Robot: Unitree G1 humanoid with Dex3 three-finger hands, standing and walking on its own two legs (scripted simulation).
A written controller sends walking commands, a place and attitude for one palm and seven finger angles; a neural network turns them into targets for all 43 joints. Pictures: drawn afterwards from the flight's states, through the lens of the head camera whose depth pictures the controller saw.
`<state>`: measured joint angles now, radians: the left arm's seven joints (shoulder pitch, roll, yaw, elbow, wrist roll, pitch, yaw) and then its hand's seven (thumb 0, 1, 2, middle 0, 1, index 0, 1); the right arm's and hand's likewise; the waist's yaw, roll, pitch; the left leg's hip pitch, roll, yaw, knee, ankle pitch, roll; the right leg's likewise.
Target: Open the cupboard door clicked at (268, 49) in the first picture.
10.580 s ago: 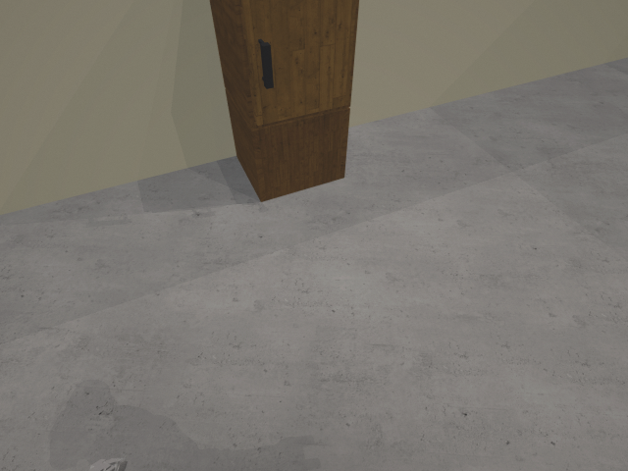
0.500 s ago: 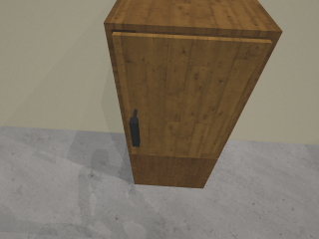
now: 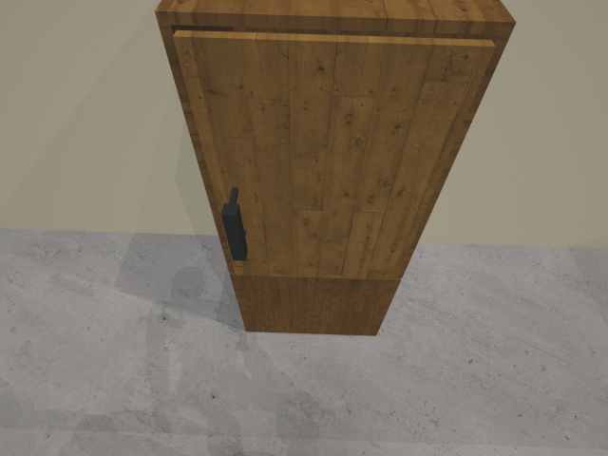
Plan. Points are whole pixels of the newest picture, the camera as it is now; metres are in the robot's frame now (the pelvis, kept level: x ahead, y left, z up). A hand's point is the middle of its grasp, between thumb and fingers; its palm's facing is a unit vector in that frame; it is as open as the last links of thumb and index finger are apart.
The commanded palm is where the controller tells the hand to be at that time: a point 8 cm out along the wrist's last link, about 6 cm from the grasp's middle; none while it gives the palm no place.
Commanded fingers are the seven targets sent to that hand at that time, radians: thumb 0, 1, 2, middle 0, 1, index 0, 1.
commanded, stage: come to a stop and stand still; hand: left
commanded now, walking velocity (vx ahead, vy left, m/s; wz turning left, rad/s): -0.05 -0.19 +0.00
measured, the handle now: (237, 224) +0.52 +0.16 -0.09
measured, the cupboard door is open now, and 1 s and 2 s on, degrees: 0 0 0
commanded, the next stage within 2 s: look again from close up in 1.30 s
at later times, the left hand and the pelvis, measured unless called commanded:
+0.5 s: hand out of the picture -0.03 +0.12 -0.17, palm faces +0.09 -0.98 -0.18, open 7.3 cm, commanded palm none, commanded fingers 0.00 0.90 0.90 -0.20 -0.30 -0.20 -0.30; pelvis -0.02 -0.04 +0.01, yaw +0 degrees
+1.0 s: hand out of the picture +0.05 +0.26 -0.16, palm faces +0.00 -0.96 -0.29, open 7.4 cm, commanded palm none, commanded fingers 0.00 0.90 0.90 -0.20 -0.30 -0.20 -0.30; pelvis +0.00 +0.05 +0.00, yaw -1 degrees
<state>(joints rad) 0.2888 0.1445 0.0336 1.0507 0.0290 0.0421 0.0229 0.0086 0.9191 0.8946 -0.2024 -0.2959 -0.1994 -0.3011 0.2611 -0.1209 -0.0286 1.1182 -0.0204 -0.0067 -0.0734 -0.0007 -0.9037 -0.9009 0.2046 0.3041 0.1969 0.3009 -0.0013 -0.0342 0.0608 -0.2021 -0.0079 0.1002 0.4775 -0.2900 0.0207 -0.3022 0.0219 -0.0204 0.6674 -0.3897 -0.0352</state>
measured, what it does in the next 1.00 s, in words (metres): steps on the spot: left foot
